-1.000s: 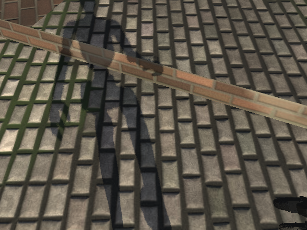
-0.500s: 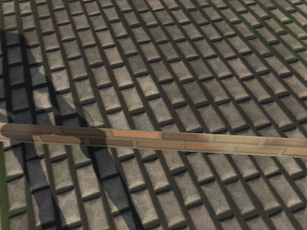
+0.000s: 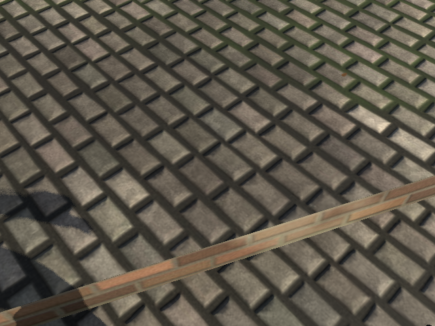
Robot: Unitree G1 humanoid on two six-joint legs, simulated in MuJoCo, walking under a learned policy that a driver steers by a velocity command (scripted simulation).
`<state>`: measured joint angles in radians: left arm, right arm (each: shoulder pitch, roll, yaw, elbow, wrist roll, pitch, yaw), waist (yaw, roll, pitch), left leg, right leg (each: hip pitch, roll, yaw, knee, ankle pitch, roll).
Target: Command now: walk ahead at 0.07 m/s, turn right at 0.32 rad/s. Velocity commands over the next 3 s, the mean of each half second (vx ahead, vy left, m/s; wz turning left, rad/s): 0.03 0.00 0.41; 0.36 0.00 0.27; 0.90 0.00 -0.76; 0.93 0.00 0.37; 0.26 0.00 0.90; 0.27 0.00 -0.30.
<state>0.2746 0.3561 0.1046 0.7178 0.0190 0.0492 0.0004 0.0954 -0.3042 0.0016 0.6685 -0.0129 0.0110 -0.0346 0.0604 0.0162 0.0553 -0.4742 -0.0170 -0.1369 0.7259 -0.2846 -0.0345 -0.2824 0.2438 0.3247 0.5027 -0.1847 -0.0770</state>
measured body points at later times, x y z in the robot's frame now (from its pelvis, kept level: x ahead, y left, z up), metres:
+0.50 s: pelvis +0.04 +0.03 +0.01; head +0.08 +0.05 +0.45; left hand +0.14 +0.35 -0.09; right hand +0.24 -0.23 -0.08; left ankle +0.07 +0.14 -0.74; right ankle +0.08 -0.09 -0.73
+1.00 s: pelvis +0.10 +0.09 +0.01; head +0.12 +0.11 +0.46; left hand +0.00 +0.36 -0.13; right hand +0.34 -0.09 -0.09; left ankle +0.02 +0.17 -0.74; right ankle +0.11 -0.06 -0.68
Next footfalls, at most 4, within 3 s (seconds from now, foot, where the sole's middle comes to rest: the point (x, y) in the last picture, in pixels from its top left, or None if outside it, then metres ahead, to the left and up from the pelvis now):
0.06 left None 0.11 0.14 -0.77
0.52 right None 0.12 -0.06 -0.77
0.90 left None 0.05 0.19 -0.77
1.34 right None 0.44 0.12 -0.77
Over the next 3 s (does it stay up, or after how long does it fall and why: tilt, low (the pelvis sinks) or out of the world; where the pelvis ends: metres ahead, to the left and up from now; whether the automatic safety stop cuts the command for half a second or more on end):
stays up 1.41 0.24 0.16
